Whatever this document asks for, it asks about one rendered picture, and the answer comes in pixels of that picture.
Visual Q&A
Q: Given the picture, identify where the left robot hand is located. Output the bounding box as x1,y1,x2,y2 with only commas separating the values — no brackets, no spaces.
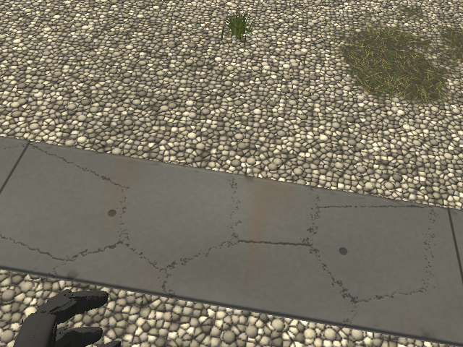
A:
13,289,121,347

